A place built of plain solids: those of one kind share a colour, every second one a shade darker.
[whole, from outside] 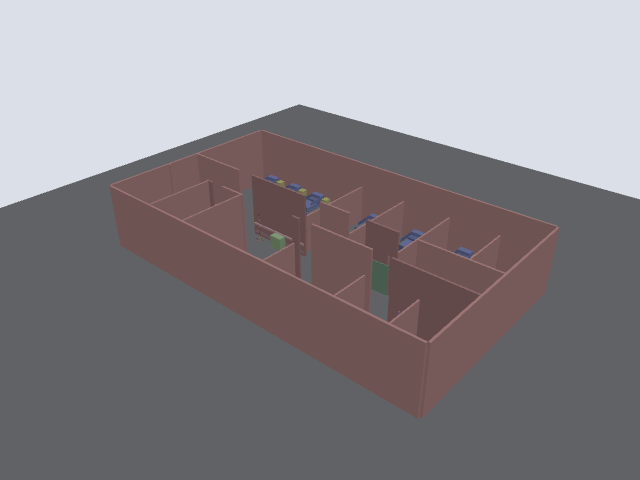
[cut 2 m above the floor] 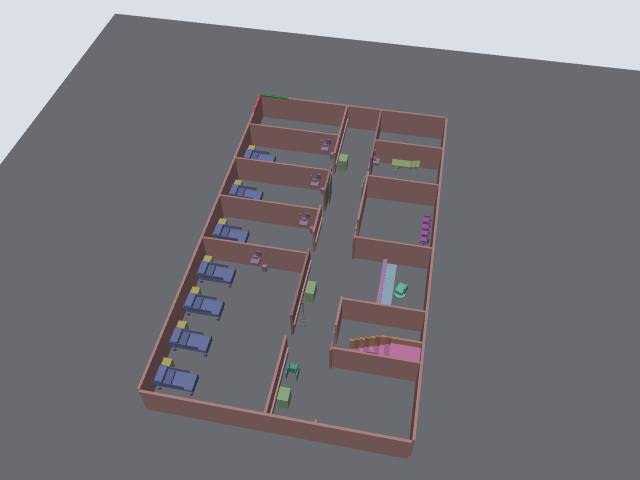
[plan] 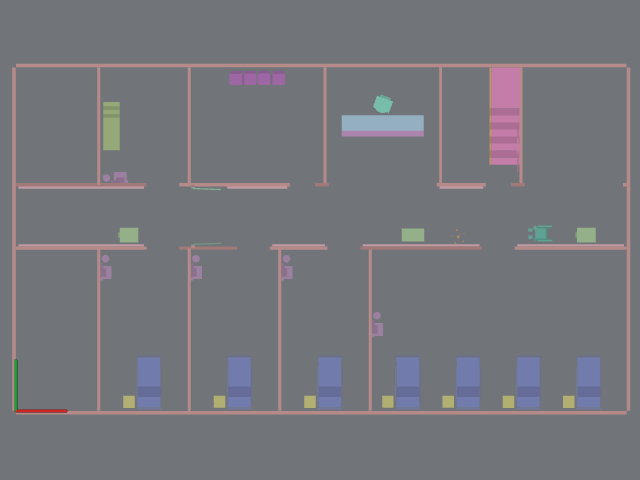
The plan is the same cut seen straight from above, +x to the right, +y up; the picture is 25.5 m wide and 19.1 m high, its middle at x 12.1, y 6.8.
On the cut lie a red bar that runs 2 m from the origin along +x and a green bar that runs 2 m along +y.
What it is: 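A hospital ward floor, 24.3 x 13.7 m; a corridor 2.52 m wide, a bay of 4 beds, 3 side rooms, a nurses' station, a day room and a lift lobby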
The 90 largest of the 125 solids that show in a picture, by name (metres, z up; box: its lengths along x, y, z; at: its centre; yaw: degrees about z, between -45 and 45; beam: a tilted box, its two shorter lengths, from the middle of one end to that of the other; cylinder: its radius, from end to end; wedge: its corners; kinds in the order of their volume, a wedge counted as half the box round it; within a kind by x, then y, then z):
{
 "wall_1": {"box": [0.15, 13.67, 4.56], "at": [-0.07, 6.83, 2.23]},
 "wall_2": {"box": [5.2, 0.14, 4.56], "at": [2.6, 6.48, 2.23]},
 "wall_3": {"box": [5.2, 0.14, 4.56], "at": [2.6, 9.0, 2.23]},
 "wall_4": {"box": [0.12, 6.48, 2.76], "at": [3.3, 3.24, 1.33]},
 "wall_5": {"box": [0.12, 4.67, 2.76], "at": [3.3, 11.33, 1.33]},
 "wall_6": {"box": [0.12, 6.48, 2.76], "at": [6.9, 3.24, 1.33]},
 "wall_7": {"box": [0.12, 4.67, 2.76], "at": [6.9, 11.33, 1.33]},
 "wall_8": {"box": [2.3, 0.14, 4.56], "at": [7.65, 6.48, 2.23]},
 "wall_9": {"box": [4.4, 0.14, 4.56], "at": [8.7, 9.0, 2.23]},
 "wall_10": {"box": [0.12, 6.48, 2.76], "at": [10.5, 3.24, 1.33]},
 "wall_11": {"box": [2.3, 0.14, 4.56], "at": [11.25, 6.48, 2.23]},
 "wall_12": {"box": [24.3, 0.15, 4.56], "at": [12.15, -0.07, 2.23]},
 "wall_13": {"box": [24.3, 0.15, 4.56], "at": [12.15, 13.74, 2.23]},
 "wall_14": {"box": [0.55, 0.14, 4.56], "at": [12.18, 9.0, 2.23]},
 "wall_15": {"box": [0.12, 4.67, 2.76], "at": [12.3, 11.33, 1.33]},
 "wall_16": {"box": [0.12, 6.48, 2.76], "at": [14.1, 3.24, 1.33]},
 "wall_17": {"box": [4.85, 0.14, 4.56], "at": [16.12, 6.48, 2.23]},
 "wall_18": {"box": [0.12, 4.67, 4.56], "at": [16.9, 11.33, 2.23]},
 "wall_19": {"box": [1.95, 0.14, 4.56], "at": [17.73, 9.0, 2.23]},
 "wall_20": {"box": [0.55, 0.14, 4.56], "at": [19.98, 9.0, 2.23]},
 "wall_21": {"box": [0.12, 4.67, 4.56], "at": [20.1, 11.33, 2.23]},
 "wall_22": {"box": [4.45, 0.14, 4.56], "at": [22.07, 6.48, 2.23]},
 "wall_23": {"box": [0.15, 0.14, 4.56], "at": [24.23, 9.0, 2.23]},
 "wall_24": {"box": [0.15, 13.67, 4.56], "at": [24.38, 6.83, 2.23]},
 "stairs_indoor_1": {"box": [1.1, 0.28, 0.22], "at": [19.49, 9.94, 0.06]},
 "stairs_indoor_2": {"box": [1.1, 0.28, 0.39], "at": [19.49, 10.22, 0.14]},
 "stairs_indoor_3": {"box": [1.1, 0.28, 0.56], "at": [19.49, 10.5, 0.23]},
 "stairs_indoor_4": {"box": [1.1, 0.28, 0.73], "at": [19.49, 10.78, 0.32]},
 "stairs_indoor_5": {"box": [1.1, 0.28, 0.9], "at": [19.49, 11.06, 0.4]},
 "stairs_indoor_6": {"box": [1.1, 0.28, 1.07], "at": [19.49, 11.34, 0.48]},
 "stairs_indoor_7": {"box": [1.1, 0.28, 1.24], "at": [19.49, 11.62, 0.57]},
 "stairs_indoor_8": {"box": [1.1, 0.28, 1.41], "at": [19.49, 11.9, 0.66]},
 "stairs_indoor_9": {"box": [1.1, 1.63, 1.58], "at": [19.49, 12.85, 0.74]},
 "bed_hospital_1": {"box": [0.9, 0.42, 0.43], "at": [5.3, 0.34, 0.79]},
 "bed_hospital_2": {"box": [0.9, 0.42, 0.17], "at": [5.3, 0.76, 0.66]},
 "bed_hospital_3": {"box": [0.9, 2.0, 0.18], "at": [5.3, 1.13, 0.51]},
 "bed_hospital_4": {"box": [0.9, 0.42, 0.43], "at": [8.9, 0.34, 0.79]},
 "bed_hospital_5": {"box": [0.9, 0.42, 0.17], "at": [8.9, 0.76, 0.66]},
 "bed_hospital_6": {"box": [0.9, 2.0, 0.18], "at": [8.9, 1.13, 0.51]},
 "bed_hospital_7": {"box": [0.9, 0.42, 0.43], "at": [12.5, 0.34, 0.79]},
 "bed_hospital_8": {"box": [0.9, 0.42, 0.17], "at": [12.5, 0.76, 0.66]},
 "bed_hospital_9": {"box": [0.9, 2.0, 0.18], "at": [12.5, 1.13, 0.51]},
 "bed_hospital_10": {"box": [0.9, 0.42, 0.43], "at": [15.6, 0.34, 0.79]},
 "bed_hospital_11": {"box": [0.9, 0.42, 0.17], "at": [15.6, 0.76, 0.66]},
 "bed_hospital_12": {"box": [0.9, 2.0, 0.18], "at": [15.6, 1.13, 0.51]},
 "bed_hospital_13": {"box": [0.9, 0.42, 0.43], "at": [18.0, 0.34, 0.79]},
 "bed_hospital_14": {"box": [0.9, 0.42, 0.17], "at": [18.0, 0.76, 0.66]},
 "bed_hospital_15": {"box": [0.9, 2.0, 0.18], "at": [18.0, 1.13, 0.51]},
 "bed_hospital_16": {"box": [0.9, 0.42, 0.43], "at": [20.4, 0.34, 0.79]},
 "bed_hospital_17": {"box": [0.9, 0.42, 0.17], "at": [20.4, 0.76, 0.66]},
 "bed_hospital_18": {"box": [0.9, 2.0, 0.18], "at": [20.4, 1.13, 0.51]},
 "bed_hospital_19": {"box": [0.9, 0.42, 0.43], "at": [22.8, 0.34, 0.79]},
 "bed_hospital_20": {"box": [0.9, 0.42, 0.17], "at": [22.8, 0.76, 0.66]},
 "bed_hospital_21": {"box": [0.9, 2.0, 0.18], "at": [22.8, 1.13, 0.51]},
 "desk_top_station_1": {"box": [3.26, 0.62, 0.79], "at": [14.6, 11.45, 0.34]},
 "bedside_locker_1": {"box": [0.46, 0.48, 0.84], "at": [4.5, 0.36, 0.44]},
 "bedside_locker_2": {"box": [0.46, 0.48, 0.84], "at": [8.1, 0.36, 0.44]},
 "bedside_locker_3": {"box": [0.46, 0.48, 0.84], "at": [11.7, 0.36, 0.44]},
 "bedside_locker_4": {"box": [0.46, 0.48, 0.84], "at": [14.8, 0.36, 0.44]},
 "bedside_locker_5": {"box": [0.46, 0.48, 0.84], "at": [17.2, 0.36, 0.44]},
 "bedside_locker_6": {"box": [0.46, 0.48, 0.84], "at": [19.6, 0.36, 0.44]},
 "bedside_locker_7": {"box": [0.46, 0.48, 0.84], "at": [22.0, 0.36, 0.44]},
 "cart_ward_1": {"box": [0.74, 0.59, 0.92], "at": [4.5, 7.0, 0.59]},
 "cart_ward_2": {"box": [0.9, 0.52, 0.86], "at": [15.8, 7.0, 0.57]},
 "cart_ward_3": {"box": [0.74, 0.59, 0.92], "at": [22.7, 7.0, 0.59]},
 "desk_front_station_1": {"box": [3.26, 0.24, 1.17], "at": [14.6, 11.03, 0.54]},
 "stair_wall_1": {"box": [0.1, 0.28, 1.29], "at": [18.89, 10.22, 0.59]},
 "stair_wall_2": {"box": [0.1, 0.28, 1.46], "at": [18.89, 10.5, 0.68]},
 "stair_wall_3": {"box": [0.1, 0.28, 1.63], "at": [18.89, 10.78, 0.77]},
 "stair_wall_4": {"box": [0.1, 0.28, 1.8], "at": [18.89, 11.06, 0.85]},
 "stair_wall_5": {"box": [0.1, 0.28, 1.97], "at": [18.89, 11.34, 0.94]},
 "stair_wall_6": {"box": [0.1, 0.28, 2.14], "at": [18.89, 11.62, 1.02]},
 "stair_wall_7": {"box": [0.1, 0.28, 2.31], "at": [18.89, 11.9, 1.1]},
 "stair_wall_8": {"box": [0.1, 1.63, 2.48], "at": [18.89, 12.85, 1.19]},
 "sink_clinical_1": {"box": [0.44, 0.52, 0.2], "at": [3.58, 5.51, 0.76]},
 "sink_clinical_2": {"box": [0.52, 0.44, 0.2], "at": [4.15, 9.29, 0.76]},
 "sink_clinical_3": {"box": [0.44, 0.52, 0.2], "at": [7.18, 5.51, 0.76]},
 "sink_clinical_4": {"cylinder": 0.15, "from": [10.77, 6.06, 0.0], "to": [10.77, 6.06, 0.45]},
 "sink_clinical_5": {"box": [0.44, 0.52, 0.2], "at": [10.79, 5.51, 0.76]},
 "sink_clinical_6": {"cylinder": 0.15, "from": [14.37, 3.79, 0.0], "to": [14.37, 3.79, 0.45]},
 "sink_clinical_7": {"box": [0.44, 0.52, 0.2], "at": [14.38, 3.24, 0.76]},
 "fire_doors_1": {"box": [1.11, 0.06, 2.15], "at": [7.6, 6.65, 1.02], "yaw": 2.0},
 "fire_doors_2": {"box": [1.11, 0.06, 2.15], "at": [7.6, 8.83, 1.02], "yaw": -2.0},
 "handrail_wall_1": {"box": [5.0, 0.09, 0.14], "at": [2.6, 6.59, 0.9]},
 "handrail_wall_2": {"box": [5.0, 0.09, 0.14], "at": [2.6, 8.88, 0.9]},
 "handrail_wall_3": {"box": [4.65, 0.09, 0.14], "at": [16.12, 6.59, 0.9]},
 "handrail_wall_4": {"box": [4.25, 0.09, 0.14], "at": [22.07, 6.59, 0.9]},
 "treatment_couch_1": {"box": [0.66, 1.93, 0.1], "at": [3.8, 11.33, 0.57]},
 "task_chair_1": {"cylinder": 0.33, "from": [14.6, 12.18, 0.0], "to": [14.6, 12.18, 0.1]},
 "task_chair_2": {"box": [0.68, 0.48, 0.26], "at": [14.61, 12.2, 0.58], "yaw": -19.9}
}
